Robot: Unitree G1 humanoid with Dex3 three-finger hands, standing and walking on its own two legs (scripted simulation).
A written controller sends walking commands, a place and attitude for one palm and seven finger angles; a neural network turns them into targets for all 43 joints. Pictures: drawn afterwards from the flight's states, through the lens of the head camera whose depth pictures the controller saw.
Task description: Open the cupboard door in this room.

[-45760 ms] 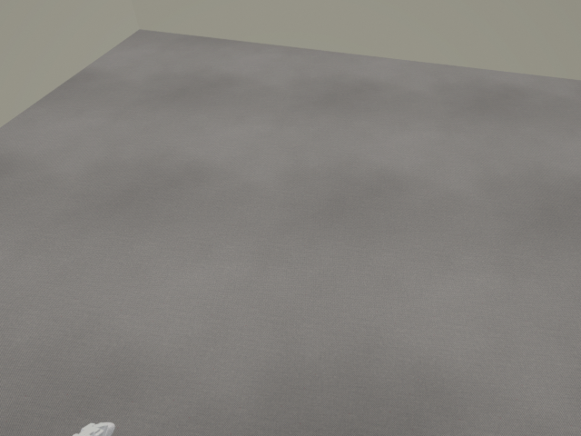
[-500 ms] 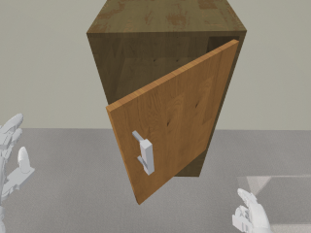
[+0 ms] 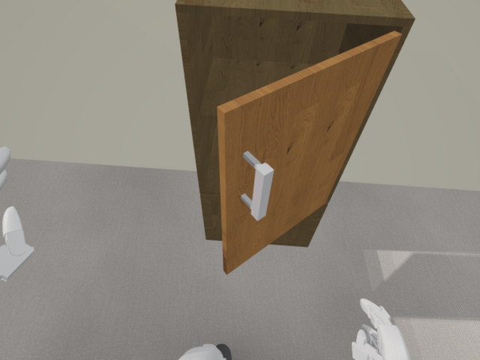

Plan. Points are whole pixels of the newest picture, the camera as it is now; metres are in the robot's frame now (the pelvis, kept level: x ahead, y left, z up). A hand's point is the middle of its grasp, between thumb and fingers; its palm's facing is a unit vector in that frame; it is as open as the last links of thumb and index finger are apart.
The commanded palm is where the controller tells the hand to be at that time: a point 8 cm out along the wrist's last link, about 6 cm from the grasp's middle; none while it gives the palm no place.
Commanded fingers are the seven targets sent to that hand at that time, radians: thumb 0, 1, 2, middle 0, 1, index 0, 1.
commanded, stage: step back with the hand held close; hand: left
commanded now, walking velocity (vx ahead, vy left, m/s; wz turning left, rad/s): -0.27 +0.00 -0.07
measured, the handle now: (254, 186) +0.40 +0.00 +0.05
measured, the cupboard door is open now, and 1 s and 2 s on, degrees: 41 41 41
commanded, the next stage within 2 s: stop stepping back and stand still in 0.38 s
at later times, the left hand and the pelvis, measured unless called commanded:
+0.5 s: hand out of the picture +0.07 +0.31 +0.18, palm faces +0.43 -0.80 -0.41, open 7.4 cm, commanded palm +0.03 +0.34 +0.19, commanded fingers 0.00 0.90 0.90 -0.20 -0.30 -0.20 -0.30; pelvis -0.12 +0.05 -0.02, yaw -3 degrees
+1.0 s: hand out of the picture -0.04 +0.39 +0.19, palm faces +0.41 -0.83 -0.37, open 7.4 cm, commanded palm -0.09 +0.41 +0.19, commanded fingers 0.00 0.90 0.90 -0.20 -0.30 -0.20 -0.30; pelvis -0.26 +0.13 -0.01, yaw -7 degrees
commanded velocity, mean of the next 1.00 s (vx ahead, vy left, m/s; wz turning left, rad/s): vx -0.02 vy -0.08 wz -0.04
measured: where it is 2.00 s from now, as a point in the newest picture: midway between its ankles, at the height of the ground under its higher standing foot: outside the picture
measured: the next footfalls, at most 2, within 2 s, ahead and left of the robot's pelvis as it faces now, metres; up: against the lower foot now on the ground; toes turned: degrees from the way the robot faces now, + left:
right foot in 0.46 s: -0.18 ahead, -0.09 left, +0.00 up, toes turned -1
left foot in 0.58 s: +0.01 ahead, +0.12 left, +0.00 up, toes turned -3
